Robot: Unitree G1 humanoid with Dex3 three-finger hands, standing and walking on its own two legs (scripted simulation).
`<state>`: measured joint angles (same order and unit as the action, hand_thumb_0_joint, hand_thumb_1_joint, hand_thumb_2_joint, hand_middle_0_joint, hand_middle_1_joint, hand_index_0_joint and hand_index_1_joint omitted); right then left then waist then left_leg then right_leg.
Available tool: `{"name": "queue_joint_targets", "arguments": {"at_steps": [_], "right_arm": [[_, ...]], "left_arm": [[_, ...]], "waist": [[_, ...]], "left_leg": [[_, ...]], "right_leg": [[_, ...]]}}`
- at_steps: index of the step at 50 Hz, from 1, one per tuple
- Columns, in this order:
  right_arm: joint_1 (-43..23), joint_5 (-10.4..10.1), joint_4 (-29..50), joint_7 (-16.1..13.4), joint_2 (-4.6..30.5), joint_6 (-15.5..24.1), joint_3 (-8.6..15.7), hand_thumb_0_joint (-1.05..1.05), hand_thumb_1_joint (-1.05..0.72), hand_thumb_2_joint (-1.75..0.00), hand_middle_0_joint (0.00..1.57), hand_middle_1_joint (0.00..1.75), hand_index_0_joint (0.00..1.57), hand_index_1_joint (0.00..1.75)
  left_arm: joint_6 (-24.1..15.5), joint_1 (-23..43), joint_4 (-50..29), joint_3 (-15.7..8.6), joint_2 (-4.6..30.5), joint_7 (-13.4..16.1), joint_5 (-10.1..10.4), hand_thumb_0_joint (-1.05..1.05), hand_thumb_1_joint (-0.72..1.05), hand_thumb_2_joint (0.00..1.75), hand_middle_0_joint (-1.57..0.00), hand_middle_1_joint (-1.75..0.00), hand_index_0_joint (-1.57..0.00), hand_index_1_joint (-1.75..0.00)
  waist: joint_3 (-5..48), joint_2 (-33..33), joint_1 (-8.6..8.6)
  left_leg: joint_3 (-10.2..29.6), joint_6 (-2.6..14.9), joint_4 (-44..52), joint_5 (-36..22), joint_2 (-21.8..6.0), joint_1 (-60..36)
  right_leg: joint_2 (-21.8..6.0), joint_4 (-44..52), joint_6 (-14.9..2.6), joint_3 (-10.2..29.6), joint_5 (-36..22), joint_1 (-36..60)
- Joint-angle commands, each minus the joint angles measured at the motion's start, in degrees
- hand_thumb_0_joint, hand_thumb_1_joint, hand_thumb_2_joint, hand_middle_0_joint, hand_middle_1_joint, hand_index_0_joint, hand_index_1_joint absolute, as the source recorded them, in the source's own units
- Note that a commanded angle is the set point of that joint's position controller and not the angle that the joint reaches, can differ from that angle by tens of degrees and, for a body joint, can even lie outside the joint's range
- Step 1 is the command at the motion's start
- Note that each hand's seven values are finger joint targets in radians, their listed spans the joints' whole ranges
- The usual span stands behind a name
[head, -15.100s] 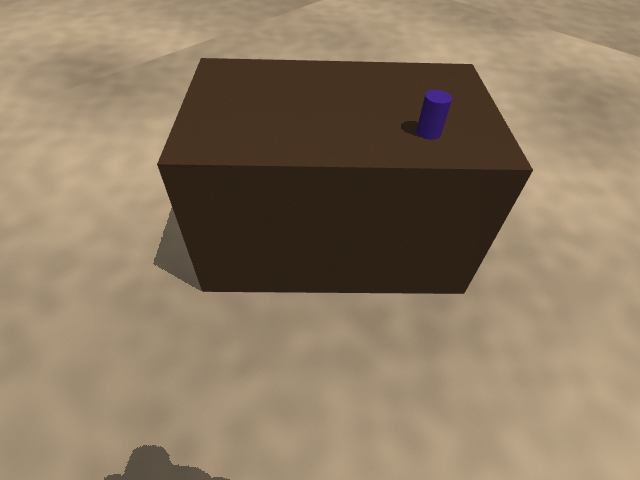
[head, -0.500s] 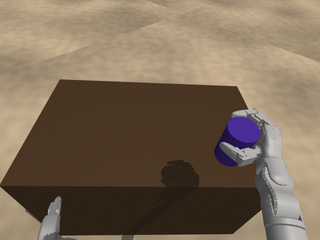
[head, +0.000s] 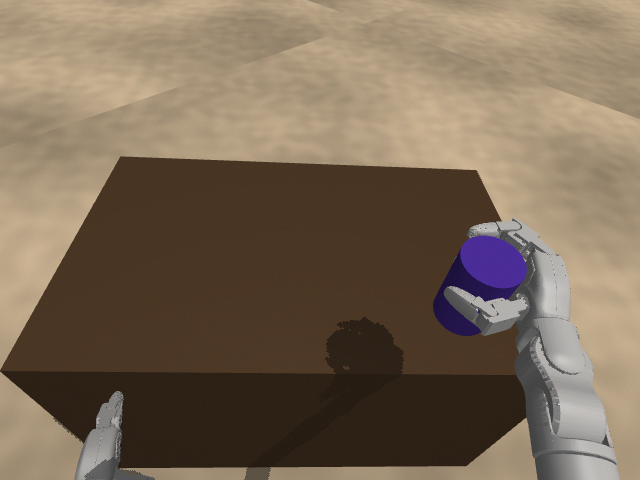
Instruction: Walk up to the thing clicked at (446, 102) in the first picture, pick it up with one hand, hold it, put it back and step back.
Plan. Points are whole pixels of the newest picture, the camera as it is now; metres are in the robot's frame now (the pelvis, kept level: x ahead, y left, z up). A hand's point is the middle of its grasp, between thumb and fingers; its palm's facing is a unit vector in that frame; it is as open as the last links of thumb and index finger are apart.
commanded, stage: hold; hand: right
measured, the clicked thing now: (475, 288) +0.33 -0.17 +0.10
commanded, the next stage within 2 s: crouch in 1.48 s
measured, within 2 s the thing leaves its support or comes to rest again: neither
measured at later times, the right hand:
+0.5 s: hand (485, 281) +0.32 -0.18 +0.12, palm faces +0.14 +0.99 -0.01, open 10.1 cm
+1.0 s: hand (480, 280) +0.32 -0.17 +0.12, palm faces +0.13 +0.99 -0.01, open 10.1 cm
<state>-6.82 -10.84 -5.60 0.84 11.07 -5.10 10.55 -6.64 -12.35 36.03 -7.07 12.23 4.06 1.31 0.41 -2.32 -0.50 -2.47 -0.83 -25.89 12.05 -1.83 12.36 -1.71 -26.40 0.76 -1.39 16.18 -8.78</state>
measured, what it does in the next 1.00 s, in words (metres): stands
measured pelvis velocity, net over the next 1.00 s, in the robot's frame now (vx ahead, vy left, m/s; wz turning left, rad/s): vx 0.00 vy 0.00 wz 0.00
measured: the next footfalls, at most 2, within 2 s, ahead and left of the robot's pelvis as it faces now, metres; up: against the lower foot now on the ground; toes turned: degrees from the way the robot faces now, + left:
none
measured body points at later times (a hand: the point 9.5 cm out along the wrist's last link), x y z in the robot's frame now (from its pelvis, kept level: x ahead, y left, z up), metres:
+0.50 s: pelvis -0.01 +0.00 +0.00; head -0.02 +0.01 +0.45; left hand +0.15 +0.26 -0.08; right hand +0.31 -0.23 +0.13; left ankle +0.02 +0.13 -0.74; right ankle -0.02 -0.13 -0.74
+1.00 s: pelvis +0.00 +0.00 +0.00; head -0.01 +0.02 +0.45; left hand +0.16 +0.27 -0.08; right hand +0.31 -0.22 +0.12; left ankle +0.02 +0.13 -0.74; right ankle -0.02 -0.13 -0.74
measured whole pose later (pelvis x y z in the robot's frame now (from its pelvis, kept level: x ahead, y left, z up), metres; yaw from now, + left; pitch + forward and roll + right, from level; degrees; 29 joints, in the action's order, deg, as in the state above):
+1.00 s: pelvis +0.00 +0.00 +0.00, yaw +0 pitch -2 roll +0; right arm -7.2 -11.0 -7.7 1.3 11.0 -3.7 10.5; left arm -7.2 -11.7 37.2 -6.8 12.1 4.0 1.2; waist 0.2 -2.4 -0.7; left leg -2.5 -0.7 -25.4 11.6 -1.7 12.2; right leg -1.8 -25.8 0.9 -1.3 15.6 -8.5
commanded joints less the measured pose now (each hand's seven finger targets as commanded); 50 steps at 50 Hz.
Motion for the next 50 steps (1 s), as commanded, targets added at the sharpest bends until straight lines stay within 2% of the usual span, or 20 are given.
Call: {"name": "queue_joint_targets", "arguments": {"at_steps": [1, 6, 7, 9, 13, 16, 19, 21, 28, 29, 30, 32, 34, 35, 36, 38, 41, 42, 44, 50], "right_arm": [[-20.54, -0.88, 16.15, 0.46, 9.51, 5.57, 3.99, 0.00, -0.16, -1.30, 1.26, 1.42, 1.31, 1.42], [-20.31, -1.05, 16.14, 0.49, 8.89, 5.04, 3.49, 0.00, -0.18, -1.30, 1.26, 1.42, 1.31, 1.42], [-21.01, -1.03, 14.54, 0.53, 8.58, 4.92, 3.26, 0.00, -0.16, -1.30, 1.26, 1.42, 1.31, 1.42], [-20.60, -0.85, 14.63, 0.73, 7.32, 4.98, 2.00, 0.00, -0.18, -1.30, 1.26, 1.42, 1.31, 1.42], [-21.04, -0.83, 13.48, 0.72, 7.79, 4.78, 2.62, 0.00, -0.19, -1.30, 1.26, 1.41, 1.31, 1.41], [-22.12, -0.90, 14.27, 0.39, 10.66, 5.06, 5.39, 0.00, -0.16, -1.30, 1.26, 1.42, 1.31, 1.42], [-18.62, -0.99, 12.83, 0.47, 8.36, 5.11, 3.65, 0.00, -0.17, -1.30, 1.26, 1.42, 1.31, 1.42], [-21.60, -0.99, 14.83, 0.62, 8.00, 5.88, 3.01, 0.00, -0.17, -1.30, 1.26, 1.42, 1.31, 1.42], [-21.24, -1.10, 15.51, 0.37, 9.07, 6.60, 3.60, 0.00, -0.18, -1.31, 1.28, 1.43, 1.33, 1.43], [-21.17, -0.98, 14.51, 0.55, 7.72, 6.59, 2.57, 0.00, -0.18, -1.30, 1.28, 1.43, 1.32, 1.43], [-20.61, -1.04, 15.41, 0.43, 8.63, 6.66, 3.45, 0.00, -0.17, -1.30, 1.27, 1.42, 1.31, 1.42], [-22.85, -1.03, 16.88, 0.12, 10.58, 7.22, 4.78, 0.00, -0.17, -1.29, 1.27, 1.42, 1.32, 1.42], [-19.94, -1.05, 12.39, 0.39, 8.24, 6.94, 3.31, 0.00, -0.18, -1.29, 1.28, 1.42, 1.32, 1.42], [-21.61, -1.25, 16.54, 0.56, 7.52, 7.30, 2.53, 0.00, -0.18, -1.30, 1.27, 1.42, 1.32, 1.42], [-21.25, -1.16, 14.18, 0.37, 9.45, 7.05, 4.16, 0.00, -0.17, -1.30, 1.27, 1.43, 1.32, 1.43], [-19.75, -0.92, 13.07, 0.67, 7.72, 6.80, 2.20, 0.00, -0.17, -1.29, 1.27, 1.42, 1.31, 1.42], [-20.11, -1.16, 14.29, 0.35, 9.15, 6.59, 3.94, 0.00, -0.19, -1.30, 1.28, 1.42, 1.32, 1.42], [-19.87, -0.92, 11.81, 0.57, 8.01, 6.30, 2.68, 0.00, -0.18, -1.30, 1.28, 1.43, 1.33, 1.43], [-19.47, -1.01, 12.41, 0.60, 8.48, 6.33, 3.60, 0.00, -0.18, -1.30, 1.27, 1.42, 1.32, 1.42], [-20.11, -1.35, 14.86, 0.39, 9.18, 7.04, 4.41, 0.00, -0.18, -1.29, 1.28, 1.42, 1.32, 1.42]], "left_arm": [[-2.54, 4.97, -7.35, -1.03, 6.06, 0.66, -0.03, 0.00, -0.54, 0.05, -0.05, -0.05, -0.05, -0.04], [-2.57, 7.13, -8.21, -1.92, 7.31, 0.67, -0.08, 0.00, -0.55, 0.05, -0.05, -0.05, -0.05, -0.05], [-2.60, 6.50, -8.04, -3.33, 8.94, 0.94, -0.10, 0.00, -0.55, 0.05, -0.05, -0.05, -0.05, -0.05], [-2.64, 5.61, -6.52, -1.27, 6.31, 0.41, -0.07, 0.00, -0.55, 0.05, -0.05, -0.05, -0.05, -0.05], [-2.89, 6.80, -8.22, -2.63, 8.32, 0.54, -0.13, 0.00, -0.55, 0.05, -0.05, -0.05, -0.05, -0.05], [-3.12, 7.07, -6.65, -3.49, 8.65, 0.65, -0.13, 0.00, -0.55, 0.05, -0.05, -0.05, -0.05, -0.05], [-3.18, 6.24, -6.03, -2.29, 7.31, 0.20, -0.01, 0.00, -0.54, 0.05, -0.05, -0.05, -0.05, -0.04], [-3.46, 8.17, -8.91, -0.35, 5.47, -0.01, 0.04, 0.00, -0.55, 0.05, -0.05, -0.05, -0.05, -0.05], [-3.83, 8.52, -7.66, -2.55, 8.34, 0.68, -0.15, 0.00, -0.55, 0.05, -0.05, -0.05, -0.05, -0.05], [-3.94, 6.79, -7.39, -1.52, 6.97, 0.61, -0.27, 0.00, -0.55, 0.05, -0.05, -0.05, -0.05, -0.05], [-4.11, 6.86, -8.18, -3.18, 9.04, 0.94, -0.26, 0.00, -0.55, 0.05, -0.05, -0.05, -0.05, -0.05], [-3.98, 6.98, -7.46, -2.19, 7.75, 1.04, -0.20, 0.00, -0.55, 0.05, -0.05, -0.05, -0.05, -0.05], [-3.99, 7.24, -7.88, -1.91, 7.38, 1.18, -0.15, 0.00, -0.55, 0.05, -0.04, -0.05, -0.05, -0.04], [-4.03, 5.89, -6.72, -0.75, 5.85, 0.92, -0.23, 0.00, -0.55, 0.05, -0.05, -0.05, -0.05, -0.05], [-3.98, 6.60, -7.30, -2.68, 8.12, 1.31, -0.22, 0.00, -0.55, 0.05, -0.05, -0.05, -0.05, -0.05], [-3.97, 6.14, -7.00, -1.36, 7.16, 1.12, -0.39, 0.00, -0.55, 0.05, -0.05, -0.05, -0.05, -0.05], [-3.75, 7.37, -5.62, -1.33, 6.57, 0.97, -0.15, 0.00, -0.55, 0.05, -0.05, -0.05, -0.05, -0.05], [-3.52, 6.78, -5.29, -1.22, 6.31, 0.87, -0.24, 0.00, -0.55, 0.05, -0.05, -0.05, -0.05, -0.05], [-3.82, 8.03, -8.72, -2.47, 8.58, 1.01, -0.29, 0.00, -0.55, 0.05, -0.05, -0.05, -0.05, -0.05], [-3.39, 6.27, -8.51, -2.51, 7.82, 0.77, -0.13, 0.00, -0.55, 0.05, -0.05, -0.05, -0.05, -0.05]], "waist": [[13.74, 0.92, -0.09], [12.66, 1.79, 0.22], [12.19, 3.63, -0.97], [11.51, 1.64, -0.55], [11.38, 3.52, -0.88], [11.81, 1.23, 0.03], [10.05, 2.01, 0.27], [12.30, 1.59, 0.45], [11.58, 0.68, -0.23], [11.65, 2.14, -0.79], [12.93, 2.45, -0.53], [12.39, 1.41, -0.23], [10.84, 3.66, -0.78], [13.37, 1.09, 0.08], [12.91, 1.58, -0.32], [12.01, 2.60, -0.56], [11.27, 1.09, 0.74], [10.36, 1.47, -0.45], [11.96, 4.04, -0.49], [13.05, 2.75, -0.19]], "left_leg": [[-1.05, 0.40, 2.07, -15.63, 1.03, -5.86], [-0.99, 0.32, 2.77, -13.53, 0.88, -5.64], [-1.08, 0.25, 2.64, -13.81, 1.10, -4.86], [-1.23, 0.40, 2.42, -13.94, 1.10, -4.81], [-1.35, 0.27, 3.07, -11.63, 1.31, -4.49], [-1.16, 0.46, 3.22, -9.93, 1.14, -4.26], [-1.47, 0.68, 2.91, -10.44, 1.52, -4.44], [-1.41, 0.70, 2.68, -11.37, 1.50, -5.58], [-1.15, 0.70, 3.59, -7.78, 1.33, -4.57], [-1.25, 0.45, 3.52, -8.22, 1.36, -4.38], [-1.32, 0.51, 3.30, -9.36, 1.46, -4.86], [-1.08, 0.45, 3.37, -9.02, 1.20, -4.48], [-1.17, 0.35, 3.41, -9.80, 1.34, -4.23], [-1.20, 0.50, 2.99, -10.75, 1.30, -5.01], [-1.14, 0.56, 2.97, -11.36, 1.36, -4.79], [-1.31, 0.48, 3.01, -11.90, 1.35, -5.03], [-1.12, 0.58, 3.09, -11.43, 1.19, -5.09], [-1.01, 0.49, 3.11, -11.65, 1.19, -4.50], [-1.15, 0.29, 3.30, -11.26, 1.28, -5.06], [-1.21, 0.34, 3.14, -11.99, 1.20, -5.71]], "right_leg": [[1.44, 2.59, -1.35, 0.03, -16.28, 2.88], [1.57, 3.08, -1.48, 0.02, -13.85, 2.09], [1.33, 3.12, -1.63, 0.16, -13.93, 2.29], [1.32, 3.19, -1.42, 0.11, -14.39, 1.95], [1.29, 3.87, -1.57, 0.25, -12.11, 2.14], [1.40, 3.93, -1.49, 0.18, -10.65, 2.01], [0.95, 4.20, -1.22, 0.44, -11.44, 0.71], [0.94, 3.80, -1.20, 0.45, -12.63, 1.12], [1.21, 4.67, -1.44, 0.24, -8.39, 1.24], [1.22, 4.29, -1.66, 0.22, -8.68, 1.51], [1.08, 4.32, -1.57, 0.42, -9.94, 2.19], [1.41, 4.15, -1.61, 0.16, -9.45, 2.04], [1.18, 3.98, -1.71, 0.38, -10.26, 1.46], [1.21, 4.14, -1.38, 0.31, -11.46, 2.48], [1.21, 3.92, -1.35, 0.28, -12.11, 2.55], [1.14, 3.88, -1.45, 0.35, -12.63, 2.02], [1.35, 4.06, -1.29, 0.19, -12.33, 1.36], [1.35, 3.90, -1.40, 0.08, -12.21, 1.11], [1.26, 3.80, -1.62, 0.25, -11.79, 1.77], [1.36, 3.67, -1.59, 0.18, -12.43, 2.53]]}}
